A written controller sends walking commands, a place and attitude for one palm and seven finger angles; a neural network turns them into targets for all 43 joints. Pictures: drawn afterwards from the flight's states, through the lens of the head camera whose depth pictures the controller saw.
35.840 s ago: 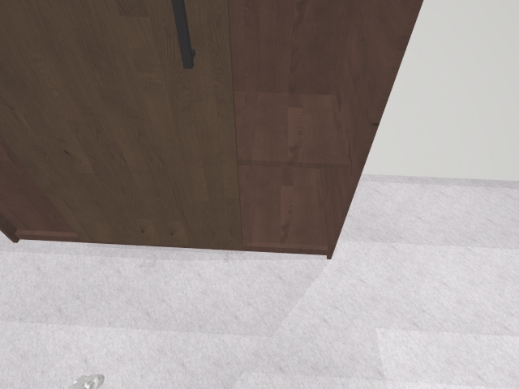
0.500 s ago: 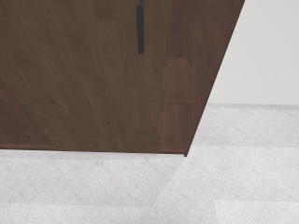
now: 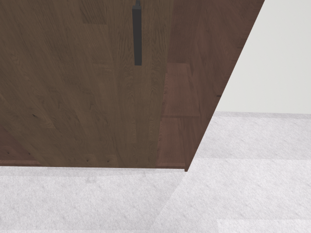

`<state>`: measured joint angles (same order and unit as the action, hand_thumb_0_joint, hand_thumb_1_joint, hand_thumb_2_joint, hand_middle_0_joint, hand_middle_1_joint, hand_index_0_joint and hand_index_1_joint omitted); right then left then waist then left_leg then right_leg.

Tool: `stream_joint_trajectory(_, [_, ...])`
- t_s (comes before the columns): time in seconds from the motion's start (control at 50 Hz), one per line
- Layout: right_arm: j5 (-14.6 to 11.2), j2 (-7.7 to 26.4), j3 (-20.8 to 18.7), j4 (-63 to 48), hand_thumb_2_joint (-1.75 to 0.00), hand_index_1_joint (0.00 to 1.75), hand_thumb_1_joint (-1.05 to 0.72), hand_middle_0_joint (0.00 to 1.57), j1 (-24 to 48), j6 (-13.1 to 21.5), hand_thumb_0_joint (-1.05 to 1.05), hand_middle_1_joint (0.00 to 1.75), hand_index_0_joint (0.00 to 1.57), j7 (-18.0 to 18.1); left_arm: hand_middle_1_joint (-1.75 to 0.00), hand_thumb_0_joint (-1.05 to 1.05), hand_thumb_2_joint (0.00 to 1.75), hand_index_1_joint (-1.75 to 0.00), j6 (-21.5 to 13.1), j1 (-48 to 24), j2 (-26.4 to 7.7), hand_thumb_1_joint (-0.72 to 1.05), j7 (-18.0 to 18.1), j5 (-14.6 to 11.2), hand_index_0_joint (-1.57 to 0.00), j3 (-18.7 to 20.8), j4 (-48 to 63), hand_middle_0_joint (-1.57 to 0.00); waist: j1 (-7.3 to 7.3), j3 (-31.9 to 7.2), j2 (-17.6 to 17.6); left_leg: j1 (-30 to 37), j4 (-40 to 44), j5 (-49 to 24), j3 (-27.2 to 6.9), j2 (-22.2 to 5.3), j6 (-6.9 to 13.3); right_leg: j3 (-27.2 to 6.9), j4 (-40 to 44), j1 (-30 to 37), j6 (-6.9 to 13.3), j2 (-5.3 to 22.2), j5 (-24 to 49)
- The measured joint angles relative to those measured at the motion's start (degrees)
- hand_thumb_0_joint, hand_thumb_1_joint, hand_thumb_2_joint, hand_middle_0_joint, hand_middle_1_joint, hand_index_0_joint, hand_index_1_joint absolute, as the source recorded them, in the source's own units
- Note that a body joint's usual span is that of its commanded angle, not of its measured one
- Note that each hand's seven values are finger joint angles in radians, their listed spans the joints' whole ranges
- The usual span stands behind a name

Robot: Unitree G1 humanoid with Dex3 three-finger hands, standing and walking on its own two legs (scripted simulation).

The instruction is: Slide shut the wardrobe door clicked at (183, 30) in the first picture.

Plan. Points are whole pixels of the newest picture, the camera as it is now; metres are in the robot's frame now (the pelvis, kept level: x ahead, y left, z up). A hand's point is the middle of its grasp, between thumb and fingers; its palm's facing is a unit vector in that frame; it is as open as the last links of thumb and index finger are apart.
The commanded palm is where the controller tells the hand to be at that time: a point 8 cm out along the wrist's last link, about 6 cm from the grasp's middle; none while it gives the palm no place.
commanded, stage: come to a stop and stand still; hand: left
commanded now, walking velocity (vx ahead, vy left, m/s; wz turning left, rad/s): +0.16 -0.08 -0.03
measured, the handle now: (138, 34) +0.55 +0.08 +0.22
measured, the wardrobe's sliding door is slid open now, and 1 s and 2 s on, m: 0.20 0.20 0.20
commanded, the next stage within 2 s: look again from close up in 1.54 s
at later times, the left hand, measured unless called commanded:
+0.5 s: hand (97, 228) +0.16 +0.17 -0.17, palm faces +0.06 -0.98 -0.21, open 7.4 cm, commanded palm none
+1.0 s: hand out of the picture +0.06 +0.16 -0.15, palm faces +0.08 -0.96 -0.25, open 7.4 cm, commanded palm none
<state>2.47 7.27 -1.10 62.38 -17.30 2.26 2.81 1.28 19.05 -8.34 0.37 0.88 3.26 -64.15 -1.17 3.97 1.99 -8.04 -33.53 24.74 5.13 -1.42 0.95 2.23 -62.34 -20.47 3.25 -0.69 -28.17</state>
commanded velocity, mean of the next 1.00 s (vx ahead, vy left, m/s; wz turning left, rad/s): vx -0.08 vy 0.01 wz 0.00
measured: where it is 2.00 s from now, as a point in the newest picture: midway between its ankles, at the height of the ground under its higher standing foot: outside the picture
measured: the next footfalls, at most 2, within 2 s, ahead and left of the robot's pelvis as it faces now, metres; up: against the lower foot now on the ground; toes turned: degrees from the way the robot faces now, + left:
right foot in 0.18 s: +0.12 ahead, -0.14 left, +0.00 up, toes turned +2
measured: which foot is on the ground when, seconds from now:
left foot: down 0.00-1.00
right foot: up 0.00-0.16, down 0.18-1.00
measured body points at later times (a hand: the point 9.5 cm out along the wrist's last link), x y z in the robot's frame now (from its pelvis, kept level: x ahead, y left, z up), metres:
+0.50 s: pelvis +0.06 -0.01 +0.00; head +0.12 -0.01 +0.44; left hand +0.16 +0.22 -0.15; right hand +0.10 -0.27 -0.15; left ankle -0.02 +0.11 -0.73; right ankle +0.11 -0.18 -0.72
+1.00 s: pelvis +0.05 -0.02 +0.01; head +0.05 -0.05 +0.46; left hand +0.06 +0.21 -0.13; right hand +0.10 -0.25 -0.16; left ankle -0.03 +0.11 -0.73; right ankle +0.08 -0.14 -0.73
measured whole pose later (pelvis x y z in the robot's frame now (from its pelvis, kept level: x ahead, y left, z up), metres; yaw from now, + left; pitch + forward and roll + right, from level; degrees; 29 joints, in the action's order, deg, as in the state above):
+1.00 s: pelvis +0.05 -0.02 +0.01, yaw +3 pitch -2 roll +1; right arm 1.2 11.4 -0.6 57.1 -15.0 -0.2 1.3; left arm 0.0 15.3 -8.7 1.2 0.3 -0.2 -61.0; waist -0.4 1.0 -3.4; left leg -5.2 -28.0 21.0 4.1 -2.2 -1.5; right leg 0.3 -32.6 -16.0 -0.1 1.5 -15.0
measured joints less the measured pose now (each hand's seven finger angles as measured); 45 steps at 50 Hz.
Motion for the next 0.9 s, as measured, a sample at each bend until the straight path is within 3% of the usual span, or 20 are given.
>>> stream_joint_trajectory(0.06, [0.13,-0.03,0.14,0.3,-0.9,0.3,-0.91,0.2,-1.95,-0.1,0.0,0.3,0.2,-0.27,-0.3,0.01,0.9,-0.3,0.17,-3.42,-0.29,0.91,-1.05,-0.07,-0.2,0.36,2.83,-0.2,0.4,0.28,-1.4,2.91,5.42,-2.11,-1.26,-0.87,-0.65,0.96,2.9,-5.05,-0.93,2.54,3.69])
stream_joint_trajectory(0.14, [-0.04,0.49,0.26,0.93,-0.9,0.3,-0.9,0.2,-3.42,-1.55,0.0,0.3,0.2,-0.53,-0.3,0.02,0.9,-0.3,-0.96,-6.91,-1.9,0.93,-1.32,-0.19,-0.2,0.65,6.14,-0.2,0.44,1.4,-3.61,5.13,6.57,-1.15,-2.75,-3.0,-2.28,1.64,20.73,-3.96,-1.95,3.96,11.87])
stream_joint_trajectory(0.18, [-0.73,0.23,0.2,0.98,-0.9,0.3,-0.9,0.2,-4.49,-2.28,0.0,0.3,0.2,-0.8,-0.3,0.01,0.9,-0.3,-2.33,-7.49,-3.63,0.93,-1.0,-0.35,-0.2,0.53,7.23,-0.2,0.13,1.14,-2.15,4.31,2.3,1.92,-3.18,-2.42,-2.87,-0.12,27.9,-1.29,-2.38,4.91,20.82])
stream_joint_trajectory(0.22, [-1.42,1.32,-0.42,1.21,-0.9,0.3,-0.9,0.2,-3.85,-3.27,0.01,0.3,0.2,-0.92,-0.3,0.01,0.9,-0.3,-2.44,-8.97,-3.52,0.93,-0.29,-0.42,-0.2,0.34,6.28,-0.2,-0.52,1.14,-3.43,3.43,-1.1,4.46,-4.19,-3.27,-2.54,0.68,26.16,-0.89,-4.58,4.44,14.5])
stream_joint_trajectory(0.28, [-1.99,2.32,-1.26,0.61,-0.9,0.3,-0.9,0.2,-1.38,-3.88,0.01,0.3,0.2,-0.48,-0.3,0.01,0.9,-0.3,-1.6,-11.33,-2.96,0.92,0.51,-0.52,-0.2,-0.11,5.31,-0.2,-1.56,1.66,-3.45,3.31,-1.02,3.47,-4.12,-3.13,-3.37,0.74,24.9,-1.42,-6.01,4.85,12.64])
stream_joint_trajectory(0.38, [-2.11,3.31,-2.35,-2.26,-0.9,0.3,-0.91,0.2,2.09,-4.21,0.0,0.3,0.2,-0.65,-0.3,0.01,0.9,-0.3,-0.53,-14.4,-1.67,0.91,0.95,-0.3,-0.2,-0.26,6.16,-0.2,-0.96,3.32,-1.57,1.08,-4.58,-4.22,-1.8,-0.92,-3.0,-0.08,24.58,-1.76,-3.24,7.19,16.65])
stream_joint_trajectory(0.4, [-2.08,3.58,-2.49,-2.94,-0.9,0.3,-0.91,0.2,2.5,-4.48,0.0,0.3,0.2,-0.82,-0.3,0.01,0.9,-0.3,-0.42,-14.58,-1.51,0.91,1.04,-0.09,-0.2,-0.34,6.55,-0.2,-0.96,3.15,-1.19,0.09,-5.6,-2.8,-1.67,-0.28,-2.85,-0.04,25.7,-1.24,-3.07,7.85,16.33])
stream_joint_trajectory(0.44, [-1.97,3.93,-2.64,-4.21,-0.9,0.3,-0.91,0.2,3.41,-4.86,0.0,0.3,0.2,-1.12,-0.3,0.0,0.9,-0.3,-0.06,-14.91,-1.57,0.91,1.21,0.29,-0.2,-0.3,7.34,-0.2,-0.8,2.69,-0.23,-1.84,-5.35,0.36,-1.41,0.77,-2.37,-0.03,28.2,-0.53,-4.78,9.06,14.56])
stream_joint_trajectory(0.48, [-1.67,4.62,-2.65,-5.45,-0.9,0.3,-0.91,0.2,4.29,-4.44,0.0,0.3,0.2,-1.39,-0.3,0.0,0.9,-0.3,0.57,-15.14,-1.52,0.9,1.19,0.22,-0.2,-0.1,7.91,-0.2,-0.63,2.73,-0.99,-1.48,0.85,-4.63,-1.62,-0.03,-1.77,0.11,27.27,-1.68,-6.63,8.46,14.16])
stream_joint_trajectory(0.54, [-0.63,3.64,-2.26,-5.65,-0.9,0.3,-0.91,0.2,4.98,-3.96,0.0,0.3,0.2,-1.12,-0.3,0.0,0.9,-0.3,1.98,-14.47,-2.53,0.9,1.25,-0.17,-0.2,0.33,8.06,-0.2,-0.5,2.53,-0.68,-1.32,0.68,-0.15,-1.43,-0.66,-1.64,-2.01,17.72,-4.75,-5.39,6.11,4.51])
stream_joint_trajectory(0.58, [-0.28,2.55,-1.57,-5.63,-0.9,0.3,-0.91,0.2,4.75,-3.62,0.0,0.3,0.2,-0.82,-0.3,0.0,0.9,-0.3,2.08,-13.77,-3.19,0.9,1.19,-0.29,-0.2,0.54,7.81,-0.2,-0.36,2.73,-0.65,-0.41,1.76,-0.91,-1.88,-1.06,-2.03,-2.11,12.7,-4.81,-4.38,4.04,2.54])
stream_joint_trajectory(0.62, [-0.13,1.96,-0.99,-5.32,-0.9,0.3,-0.91,0.2,4.33,-3.46,0.0,0.3,0.2,-0.74,-0.3,0.01,0.9,-0.3,1.51,-12.67,-3.39,0.91,0.86,-0.55,-0.2,0.38,7.66,-0.2,-0.04,2.77,-1.4,0.6,2.84,-1.66,-2.41,-1.61,-2.35,-0.69,16.79,-1.97,-3.7,2.55,3.77])
stream_joint_trajectory(0.66, [-0.6,1.46,-0.52,-4.82,-0.9,0.3,-0.9,0.2,3.75,-3.64,0.0,0.3,0.2,-0.92,-0.3,0.01,0.9,-0.3,0.18,-10.66,-3.89,0.91,0.54,-0.64,-0.2,0.03,7.54,-0.2,0.51,1.87,-1.02,0.75,2.29,-1.23,-2.1,-1.16,-2.76,-0.98,26.05,2.07,-2.7,2.14,15.46])
stream_joint_trajectory(0.72, [-1.41,2.1,-0.63,-3.58,-0.9,0.3,-0.91,0.2,4.76,-4.15,0.01,0.3,0.2,-1.33,-0.3,0.0,0.9,-0.3,-0.96,-8.6,-3.05,0.91,1.01,-0.41,-0.2,-0.72,4.94,-0.2,0.09,1.28,-2.81,1.28,2.53,-0.71,-1.78,-1.9,-3.53,-1.15,27.85,3.49,-2.59,1.36,10.88])
stream_joint_trajectory(0.78, [-1.73,3.03,-0.83,-4.52,-0.9,0.3,-0.91,0.2,3.82,-3.04,0.01,0.3,0.2,-1.38,-0.3,0.01,0.9,-0.3,-1.39,-6.22,-1.92,0.91,2.13,-0.46,-0.2,-1.63,4.26,-0.2,-0.24,-0.25,-4.03,1.75,3.95,-1.62,-1.66,-1.72,-3.04,-1.18,26.47,2.59,-2.78,1.52,11.59])
stream_joint_trajectory(0.9, [-1.35,4.04,-0.14,-5.96,-0.9,0.3,-0.91,0.2,2.51,-2.65,0.01,0.3,0.2,-1.28,-0.3,0.01,0.9,-0.3,-1.38,-4.16,-0.81,0.9,1.52,-0.53,-0.2,-2.75,3.76,-0.2,0.84,-2.07,-5.19,2.29,3.36,-1.71,-1.4,-0.97,-2.69,-1.61,27.51,3.96,-3.56,2.21,11.0])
